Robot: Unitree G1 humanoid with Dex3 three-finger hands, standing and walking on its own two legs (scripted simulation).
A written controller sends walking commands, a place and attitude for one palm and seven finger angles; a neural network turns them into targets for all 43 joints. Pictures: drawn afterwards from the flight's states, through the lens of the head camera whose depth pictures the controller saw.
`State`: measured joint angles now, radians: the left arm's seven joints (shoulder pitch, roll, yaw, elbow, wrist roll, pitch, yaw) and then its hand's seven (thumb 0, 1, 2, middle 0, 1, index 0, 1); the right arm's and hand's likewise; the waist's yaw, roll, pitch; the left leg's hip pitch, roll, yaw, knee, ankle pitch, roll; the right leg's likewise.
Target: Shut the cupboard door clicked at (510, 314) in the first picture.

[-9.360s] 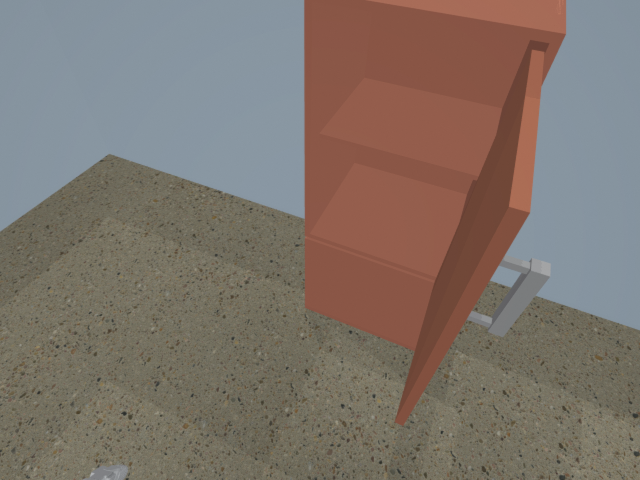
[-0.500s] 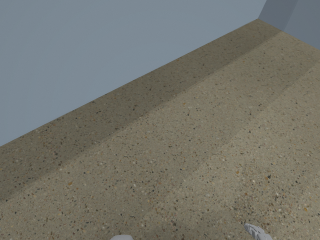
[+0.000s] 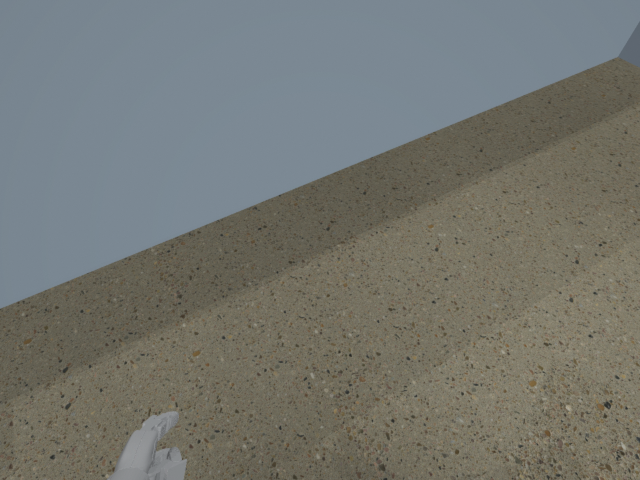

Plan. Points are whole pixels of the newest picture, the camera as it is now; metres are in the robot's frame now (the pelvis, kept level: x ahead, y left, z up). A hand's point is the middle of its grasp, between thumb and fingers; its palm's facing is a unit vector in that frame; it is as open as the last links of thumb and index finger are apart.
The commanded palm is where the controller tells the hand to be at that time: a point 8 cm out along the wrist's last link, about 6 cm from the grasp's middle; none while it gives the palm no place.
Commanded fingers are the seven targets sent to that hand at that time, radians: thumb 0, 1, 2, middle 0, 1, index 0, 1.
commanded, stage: walk to a spot facing it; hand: left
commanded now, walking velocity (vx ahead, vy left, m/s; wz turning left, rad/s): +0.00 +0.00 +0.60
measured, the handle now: out of the picture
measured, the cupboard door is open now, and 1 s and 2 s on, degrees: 90 90 90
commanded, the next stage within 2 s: none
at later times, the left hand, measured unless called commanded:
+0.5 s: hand out of the picture -0.07 +0.24 -0.19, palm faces +0.37 -0.89 -0.27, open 7.4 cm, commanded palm none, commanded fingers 0.00 0.90 0.90 -0.20 -0.30 -0.20 -0.30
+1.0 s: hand out of the picture +0.05 +0.27 -0.13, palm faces +0.55 -0.79 -0.27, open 7.4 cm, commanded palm none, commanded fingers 0.00 0.90 0.90 -0.20 -0.30 -0.20 -0.30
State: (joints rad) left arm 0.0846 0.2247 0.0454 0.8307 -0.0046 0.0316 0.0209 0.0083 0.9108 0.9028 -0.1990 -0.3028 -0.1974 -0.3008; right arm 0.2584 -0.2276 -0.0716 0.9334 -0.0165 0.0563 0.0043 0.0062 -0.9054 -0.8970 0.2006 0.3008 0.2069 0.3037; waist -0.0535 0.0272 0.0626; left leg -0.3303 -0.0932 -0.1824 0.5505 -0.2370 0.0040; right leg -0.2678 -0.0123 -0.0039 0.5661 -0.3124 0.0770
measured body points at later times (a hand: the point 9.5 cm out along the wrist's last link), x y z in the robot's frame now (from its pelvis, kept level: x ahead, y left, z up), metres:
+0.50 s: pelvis -0.01 +0.03 -0.01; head +0.03 +0.07 +0.43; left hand -0.09 +0.29 -0.17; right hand +0.20 -0.19 -0.13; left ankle -0.05 +0.13 -0.74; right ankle -0.02 -0.12 -0.71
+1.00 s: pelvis +0.05 +0.02 +0.00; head +0.08 +0.02 +0.45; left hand +0.02 +0.31 -0.11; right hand +0.19 -0.19 -0.16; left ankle -0.05 +0.12 -0.72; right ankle +0.13 -0.07 -0.74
